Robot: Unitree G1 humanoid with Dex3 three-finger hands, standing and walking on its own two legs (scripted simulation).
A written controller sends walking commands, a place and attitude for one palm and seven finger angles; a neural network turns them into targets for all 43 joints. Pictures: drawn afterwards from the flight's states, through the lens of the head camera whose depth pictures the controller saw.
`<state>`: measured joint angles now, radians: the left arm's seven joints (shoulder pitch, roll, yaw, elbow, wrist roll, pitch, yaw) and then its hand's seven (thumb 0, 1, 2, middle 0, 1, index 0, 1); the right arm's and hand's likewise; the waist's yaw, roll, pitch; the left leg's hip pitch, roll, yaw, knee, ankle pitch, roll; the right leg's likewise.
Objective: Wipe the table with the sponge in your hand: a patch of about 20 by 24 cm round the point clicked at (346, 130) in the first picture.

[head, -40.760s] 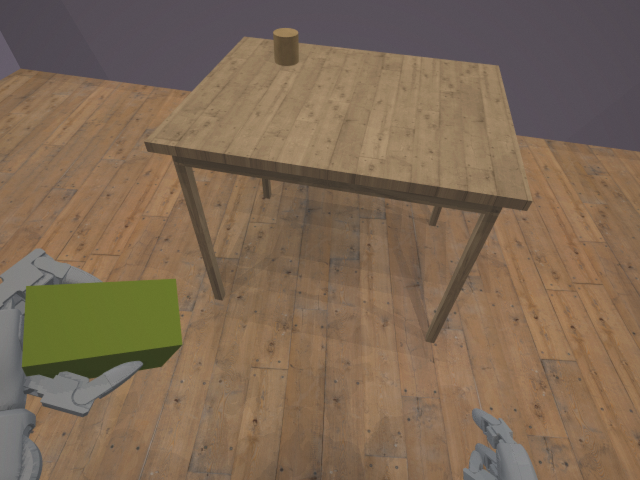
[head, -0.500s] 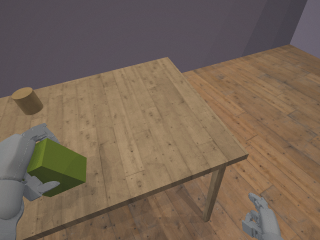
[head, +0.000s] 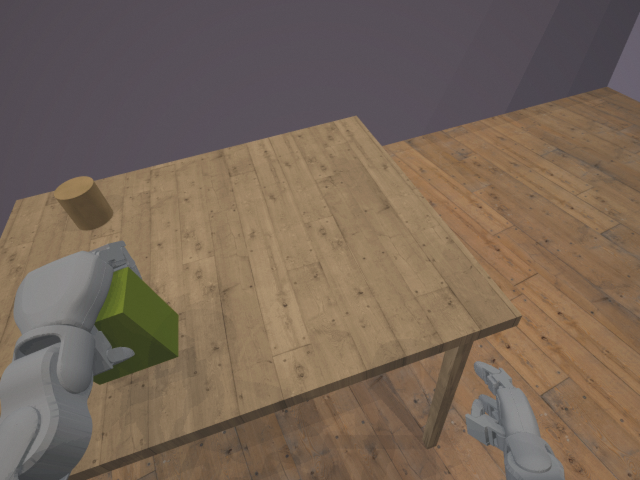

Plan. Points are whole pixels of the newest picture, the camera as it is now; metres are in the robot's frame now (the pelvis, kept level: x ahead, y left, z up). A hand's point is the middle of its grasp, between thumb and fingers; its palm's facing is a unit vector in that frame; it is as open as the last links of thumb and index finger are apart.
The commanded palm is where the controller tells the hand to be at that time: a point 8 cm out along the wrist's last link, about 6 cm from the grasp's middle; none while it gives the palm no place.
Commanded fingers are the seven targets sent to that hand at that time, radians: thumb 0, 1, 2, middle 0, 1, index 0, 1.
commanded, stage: turn the palm down, sponge in hand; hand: left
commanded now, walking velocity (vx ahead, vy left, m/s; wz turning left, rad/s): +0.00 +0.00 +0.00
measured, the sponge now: (122, 335) +0.23 +0.29 +0.08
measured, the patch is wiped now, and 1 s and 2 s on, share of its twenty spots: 0.00 0.00 0.00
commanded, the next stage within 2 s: move the sponge above the wiping area in 0.54 s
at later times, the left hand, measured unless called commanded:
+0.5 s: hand (103, 307) +0.24 +0.30 +0.13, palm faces +0.09 -0.08 -0.99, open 10.0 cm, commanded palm +0.20 +0.29 +0.19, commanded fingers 0.00 0.10 1.30 -1.20 -1.60 -1.20 -1.60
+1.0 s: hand (123, 306) +0.25 +0.28 +0.12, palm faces +0.08 -0.09 -0.99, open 10.0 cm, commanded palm +0.21 +0.28 +0.18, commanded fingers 0.00 0.10 1.30 -1.20 -1.60 -1.20 -1.60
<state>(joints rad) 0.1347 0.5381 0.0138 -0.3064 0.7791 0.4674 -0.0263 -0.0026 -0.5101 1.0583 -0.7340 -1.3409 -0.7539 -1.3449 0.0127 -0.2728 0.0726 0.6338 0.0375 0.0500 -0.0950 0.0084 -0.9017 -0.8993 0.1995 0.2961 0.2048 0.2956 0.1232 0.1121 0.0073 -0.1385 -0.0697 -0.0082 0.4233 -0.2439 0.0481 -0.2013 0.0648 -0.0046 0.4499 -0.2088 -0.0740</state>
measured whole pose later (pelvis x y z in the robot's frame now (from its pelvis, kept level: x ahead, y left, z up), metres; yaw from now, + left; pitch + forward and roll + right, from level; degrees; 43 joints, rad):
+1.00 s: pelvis +0.00 +0.01 +0.00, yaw +0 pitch -2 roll +1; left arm 0.04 0.47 -0.11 -0.20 0.91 0.50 -0.03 0.00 -0.51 1.06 -0.73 -1.34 -0.75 -1.35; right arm -0.02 -0.26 0.07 0.67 0.04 0.06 -0.06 0.01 -0.90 -0.90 0.20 0.30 0.20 0.30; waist 0.14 0.11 0.01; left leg -0.10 -0.08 0.00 0.35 -0.20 0.06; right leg -0.17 0.05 0.01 0.40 -0.18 -0.06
